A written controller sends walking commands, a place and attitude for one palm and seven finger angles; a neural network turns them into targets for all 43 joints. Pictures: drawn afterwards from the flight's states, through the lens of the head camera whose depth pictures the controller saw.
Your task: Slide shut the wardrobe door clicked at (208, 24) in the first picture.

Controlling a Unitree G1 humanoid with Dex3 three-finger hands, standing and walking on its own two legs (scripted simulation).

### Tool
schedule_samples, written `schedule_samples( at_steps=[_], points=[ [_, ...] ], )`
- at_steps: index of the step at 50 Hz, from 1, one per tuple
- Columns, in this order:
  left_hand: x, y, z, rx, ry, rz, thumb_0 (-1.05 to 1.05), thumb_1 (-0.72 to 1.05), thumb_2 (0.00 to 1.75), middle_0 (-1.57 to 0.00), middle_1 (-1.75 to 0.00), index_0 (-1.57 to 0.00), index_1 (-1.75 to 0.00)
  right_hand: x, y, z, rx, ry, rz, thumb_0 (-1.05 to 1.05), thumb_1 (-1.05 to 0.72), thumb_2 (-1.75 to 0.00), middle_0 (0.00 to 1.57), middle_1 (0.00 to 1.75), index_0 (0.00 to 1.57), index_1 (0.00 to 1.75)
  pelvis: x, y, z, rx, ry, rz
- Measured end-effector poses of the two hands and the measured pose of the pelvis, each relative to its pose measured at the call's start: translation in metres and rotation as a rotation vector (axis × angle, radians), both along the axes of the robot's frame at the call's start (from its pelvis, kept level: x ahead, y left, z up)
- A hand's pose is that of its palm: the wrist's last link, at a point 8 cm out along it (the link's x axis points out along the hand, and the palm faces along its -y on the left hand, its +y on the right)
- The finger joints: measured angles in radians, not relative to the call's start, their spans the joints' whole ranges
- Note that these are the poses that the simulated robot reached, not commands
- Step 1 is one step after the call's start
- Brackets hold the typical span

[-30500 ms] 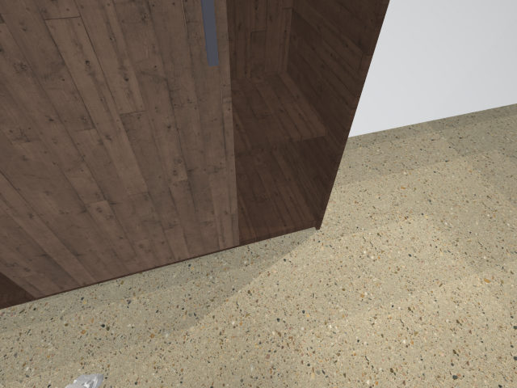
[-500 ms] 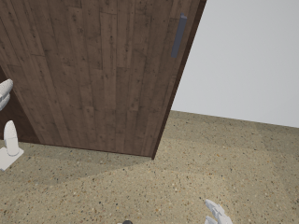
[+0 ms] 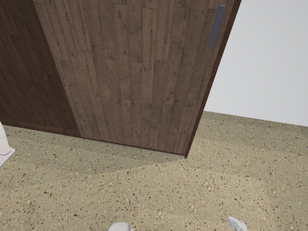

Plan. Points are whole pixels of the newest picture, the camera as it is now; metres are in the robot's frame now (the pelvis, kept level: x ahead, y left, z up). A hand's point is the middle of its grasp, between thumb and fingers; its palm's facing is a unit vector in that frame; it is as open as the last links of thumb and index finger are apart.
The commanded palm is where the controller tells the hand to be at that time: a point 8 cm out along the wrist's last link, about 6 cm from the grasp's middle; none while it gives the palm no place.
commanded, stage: stop stepping back and stand still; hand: left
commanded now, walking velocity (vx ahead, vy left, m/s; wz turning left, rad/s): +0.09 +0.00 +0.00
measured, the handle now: (215, 25) +0.78 -0.15 +0.23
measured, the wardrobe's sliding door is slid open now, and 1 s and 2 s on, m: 0.00 0.00 0.00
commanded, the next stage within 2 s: let the arm hang, fingers relaxed in 0.22 s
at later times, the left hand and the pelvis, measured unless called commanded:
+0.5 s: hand (67, 208) +0.18 +0.25 -0.07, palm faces +0.16 -0.91 -0.37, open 7.4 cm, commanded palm none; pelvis +0.01 +0.01 -0.01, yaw +4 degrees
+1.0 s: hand out of the picture +0.01 +0.21 -0.15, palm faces +0.05 -0.98 -0.21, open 7.3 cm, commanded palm none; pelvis +0.03 +0.03 +0.02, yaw +2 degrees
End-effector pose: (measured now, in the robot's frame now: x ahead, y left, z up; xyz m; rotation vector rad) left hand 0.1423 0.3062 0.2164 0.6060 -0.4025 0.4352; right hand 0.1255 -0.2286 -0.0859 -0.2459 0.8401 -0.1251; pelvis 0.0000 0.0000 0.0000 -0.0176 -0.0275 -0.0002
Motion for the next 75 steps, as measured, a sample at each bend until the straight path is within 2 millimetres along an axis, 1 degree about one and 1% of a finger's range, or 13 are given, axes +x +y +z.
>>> schedule_samples(
  at_steps=[6,13,17,19,23,25,27,30,36,42,54,62,75],
  points=[
    [0.012,0.02,-0.023,-0.135,-0.01,0.045,0.01,0.89,0.9,-0.2,-0.3,-0.2,-0.3,0.007,0.002,0.007,-0.056,-0.095,-0.035,0.01,-0.9,-0.9,0.2,0.3,0.2,0.3,-0.003,0.019,-0.006,0.002,-0.005,-0.002],
    [0.024,-0.008,-0.008,-0.059,0.052,-0.067,0.01,0.89,0.9,-0.2,-0.3,-0.2,-0.3,0.009,0.018,0.024,0.037,-0.121,-0.021,0.01,-0.9,-0.9,0.2,0.3,0.2,0.3,0.001,0.006,0.01,-0.005,0.0,0.001],
    [0.022,-0.014,-0.009,0.049,0.094,-0.064,0.01,0.89,0.9,-0.21,-0.3,-0.2,-0.3,0.018,0.011,0.007,0.059,-0.095,0.008,0.01,-0.9,-0.9,0.2,0.3,0.2,0.3,0.007,0.0,0.0,-0.002,0.025,0.014],
    [0.035,-0.004,-0.051,-0.039,0.267,-0.025,0.0,0.9,0.9,-0.2,-0.3,-0.2,-0.3,0.021,0.007,-0.009,0.074,-0.026,0.031,0.01,-0.9,-0.9,0.2,0.3,0.2,0.3,0.008,0.004,-0.001,-0.004,0.032,0.047],
    [0.038,0.003,-0.188,-0.363,0.734,0.103,0.0,0.9,0.9,-0.19,-0.3,-0.2,-0.3,0.014,0.001,-0.035,0.062,0.091,0.062,0.01,-0.9,-0.9,0.2,0.3,0.2,0.3,0.011,0.011,-0.009,0.006,0.027,0.077],
    [0.018,-0.013,-0.255,-0.489,0.991,0.131,0.0,0.91,0.9,-0.19,-0.29,-0.19,-0.3,0.004,-0.002,-0.041,0.044,0.14,0.051,0.01,-0.9,-0.9,0.2,0.3,0.2,0.3,0.012,0.012,-0.011,0.013,0.018,0.066],
    [-0.014,-0.041,-0.305,-0.588,1.235,0.129,0.0,0.91,0.9,-0.19,-0.29,-0.19,-0.3,-0.01,-0.006,-0.042,0.031,0.196,0.028,0.01,-0.9,-0.9,0.2,0.3,0.2,0.3,0.014,0.01,-0.009,0.015,0.014,0.054],
    [-0.065,-0.078,-0.344,-0.724,1.464,0.142,0.0,0.94,0.9,-0.19,-0.29,-0.19,-0.3,-0.033,-0.009,-0.038,0.014,0.295,-0.02,0.01,-0.9,-0.9,0.2,0.3,0.2,0.3,0.018,0.007,-0.001,0.014,0.017,0.048],
    [-0.121,-0.062,-0.349,-0.761,1.639,0.266,-0.03,1.02,0.9,-0.2,-0.3,-0.2,-0.3,-0.082,0.0,-0.031,0.006,0.503,-0.072,0.01,-0.91,-0.9,0.2,0.3,0.2,0.3,0.025,0.009,0.013,0.0,0.026,0.05],
    [-0.145,-0.052,-0.34,-0.749,1.73,0.322,-0.01,0.96,0.9,-0.2,-0.3,-0.2,-0.3,-0.107,0.022,-0.035,0.053,0.593,-0.105,0.01,-0.9,-0.9,0.2,0.3,0.2,0.3,0.029,0.018,0.02,0.002,0.019,0.038],
    [-0.123,-0.056,-0.339,-0.745,1.689,0.276,0.0,0.92,0.9,-0.19,-0.3,-0.19,-0.3,-0.111,0.058,-0.044,0.132,0.589,-0.117,0.01,-0.92,-0.9,0.2,0.3,0.2,0.3,0.029,0.031,0.022,0.013,0.001,0.026],
    [-0.117,-0.057,-0.34,-0.739,1.686,0.262,0.01,0.93,0.9,-0.2,-0.3,-0.2,-0.3,-0.117,0.06,-0.043,0.137,0.584,-0.142,0.01,-0.91,-0.9,0.2,0.3,0.2,0.3,0.029,0.032,0.022,0.016,0.0,0.018],
    [-0.128,-0.065,-0.341,-0.756,1.717,0.268,0.0,0.91,0.9,-0.19,-0.3,-0.19,-0.3,-0.121,0.053,-0.042,0.124,0.6,-0.153,0.0,-0.91,-0.9,0.2,0.3,0.2,0.3,0.029,0.03,0.022,0.016,-0.001,0.014]
  ],
)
